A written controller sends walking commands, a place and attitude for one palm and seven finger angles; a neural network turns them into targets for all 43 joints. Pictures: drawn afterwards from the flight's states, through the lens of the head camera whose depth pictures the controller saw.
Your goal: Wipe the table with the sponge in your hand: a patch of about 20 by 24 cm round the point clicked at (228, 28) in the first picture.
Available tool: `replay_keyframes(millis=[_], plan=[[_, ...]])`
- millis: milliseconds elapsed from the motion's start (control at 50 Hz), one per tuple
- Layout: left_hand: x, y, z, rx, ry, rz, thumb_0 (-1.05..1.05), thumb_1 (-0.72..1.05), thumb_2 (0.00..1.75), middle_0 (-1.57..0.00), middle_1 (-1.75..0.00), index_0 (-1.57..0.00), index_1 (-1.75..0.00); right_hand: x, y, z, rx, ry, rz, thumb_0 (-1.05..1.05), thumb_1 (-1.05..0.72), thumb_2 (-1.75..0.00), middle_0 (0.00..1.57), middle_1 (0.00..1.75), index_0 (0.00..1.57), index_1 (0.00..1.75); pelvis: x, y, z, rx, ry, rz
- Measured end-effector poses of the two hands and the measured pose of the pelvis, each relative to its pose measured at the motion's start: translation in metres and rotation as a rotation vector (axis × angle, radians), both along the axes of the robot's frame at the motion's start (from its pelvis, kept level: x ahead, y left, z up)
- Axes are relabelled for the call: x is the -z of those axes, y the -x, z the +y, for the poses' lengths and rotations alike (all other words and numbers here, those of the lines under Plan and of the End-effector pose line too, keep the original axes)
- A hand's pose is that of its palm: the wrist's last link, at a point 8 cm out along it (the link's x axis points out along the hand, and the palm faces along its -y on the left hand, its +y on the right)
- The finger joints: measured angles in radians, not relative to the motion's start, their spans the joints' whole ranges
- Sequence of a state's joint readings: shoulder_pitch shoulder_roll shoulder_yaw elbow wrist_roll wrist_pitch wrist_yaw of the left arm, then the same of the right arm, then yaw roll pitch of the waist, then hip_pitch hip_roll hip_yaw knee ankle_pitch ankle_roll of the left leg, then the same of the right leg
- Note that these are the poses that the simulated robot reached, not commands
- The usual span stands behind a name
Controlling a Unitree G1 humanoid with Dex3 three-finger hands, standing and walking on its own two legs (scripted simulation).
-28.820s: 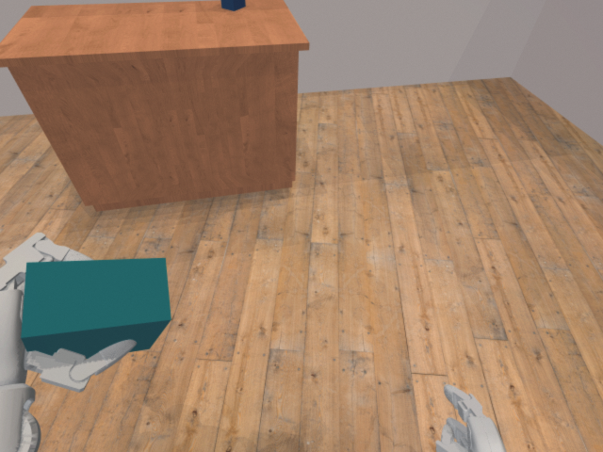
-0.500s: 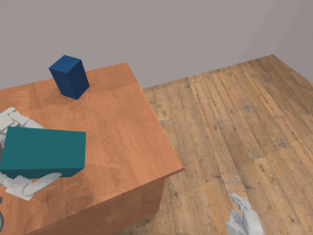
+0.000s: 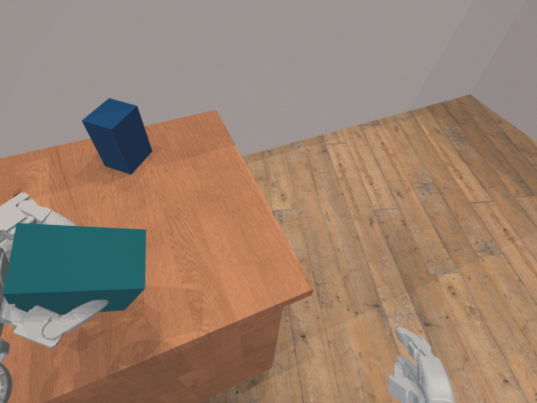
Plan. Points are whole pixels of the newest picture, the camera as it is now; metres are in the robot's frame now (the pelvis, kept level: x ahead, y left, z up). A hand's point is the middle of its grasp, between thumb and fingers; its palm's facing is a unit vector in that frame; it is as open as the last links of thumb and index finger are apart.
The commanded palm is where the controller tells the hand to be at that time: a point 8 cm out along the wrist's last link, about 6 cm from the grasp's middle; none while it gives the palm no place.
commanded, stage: shuffle to correct the standing spot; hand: left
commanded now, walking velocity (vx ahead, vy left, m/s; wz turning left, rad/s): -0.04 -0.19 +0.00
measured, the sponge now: (98, 274) +0.23 +0.21 +0.14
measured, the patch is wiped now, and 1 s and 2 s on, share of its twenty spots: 0.00 0.00 0.00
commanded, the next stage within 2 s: none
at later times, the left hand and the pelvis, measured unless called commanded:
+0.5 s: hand (54, 276) +0.22 +0.24 +0.15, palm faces +0.31 -0.86 -0.41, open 10.2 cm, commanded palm +0.16 +0.28 +0.18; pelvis +0.00 +0.00 +0.00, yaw +0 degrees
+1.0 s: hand (55, 275) +0.22 +0.24 +0.16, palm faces +0.32 -0.85 -0.41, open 10.2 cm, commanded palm +0.16 +0.28 +0.18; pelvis +0.00 +0.00 +0.00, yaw +0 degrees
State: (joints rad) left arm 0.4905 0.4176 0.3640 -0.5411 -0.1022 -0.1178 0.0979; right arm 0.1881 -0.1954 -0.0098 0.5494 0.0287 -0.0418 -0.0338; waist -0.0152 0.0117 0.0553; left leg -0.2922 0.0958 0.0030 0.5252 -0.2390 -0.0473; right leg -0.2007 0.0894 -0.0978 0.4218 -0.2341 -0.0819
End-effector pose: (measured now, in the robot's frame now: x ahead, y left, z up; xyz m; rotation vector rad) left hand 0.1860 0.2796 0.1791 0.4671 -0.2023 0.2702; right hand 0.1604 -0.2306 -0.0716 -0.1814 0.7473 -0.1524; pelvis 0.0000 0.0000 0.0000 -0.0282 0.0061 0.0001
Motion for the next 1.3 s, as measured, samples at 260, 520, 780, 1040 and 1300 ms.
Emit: replay_keyframes(millis=[260, 520, 780, 1040, 1300], plan=[[0.0, 0.001, 0.003, -0.005, 0.016, -0.012, -0.01, -0.51, 1.03, -0.73, -1.34, -0.74, -1.34, 0.004, 0.005, 0.002, -0.001, 0.02, 0.041, 0.02, -0.9, -0.89, 0.2, 0.3, 0.2, 0.3, 0.0, -0.002, 0.003, -0.003, -0.002, -0.004], [0.011, 0.002, 0.006, -0.028, 0.034, 0.044, -0.01, -0.51, 1.03, -0.73, -1.34, -0.74, -1.34, 0.004, 0.003, 0.004, 0.004, 0.004, 0.028, 0.02, -0.9, -0.89, 0.2, 0.3, 0.2, 0.3, 0.0, -0.004, 0.005, 0.0, 0.001, 0.005], [-0.003, -0.004, 0.004, 0.002, -0.003, 0.0, -0.01, -0.51, 1.03, -0.73, -1.34, -0.74, -1.34, 0.001, -0.003, 0.008, -0.006, -0.001, 0.015, 0.02, -0.9, -0.89, 0.2, 0.3, 0.2, 0.3, -0.002, -0.003, 0.005, -0.004, 0.001, 0.003], [0.002, 0.004, -0.001, -0.037, 0.019, 0.019, -0.01, -0.51, 1.03, -0.73, -1.34, -0.74, -1.34, 0.007, 0.0, 0.001, -0.008, -0.004, 0.03, 0.02, -0.9, -0.89, 0.2, 0.3, 0.2, 0.3, 0.0, -0.004, -0.001, -0.006, -0.005, 0.0], [0.007, 0.001, -0.004, -0.019, 0.034, 0.025, -0.01, -0.51, 1.03, -0.73, -1.34, -0.74, -1.34, 0.004, 0.005, -0.008, 0.021, 0.006, 0.019, 0.02, -0.9, -0.89, 0.2, 0.3, 0.2, 0.3, 0.001, -0.003, -0.002, -0.001, -0.002, 0.0]])
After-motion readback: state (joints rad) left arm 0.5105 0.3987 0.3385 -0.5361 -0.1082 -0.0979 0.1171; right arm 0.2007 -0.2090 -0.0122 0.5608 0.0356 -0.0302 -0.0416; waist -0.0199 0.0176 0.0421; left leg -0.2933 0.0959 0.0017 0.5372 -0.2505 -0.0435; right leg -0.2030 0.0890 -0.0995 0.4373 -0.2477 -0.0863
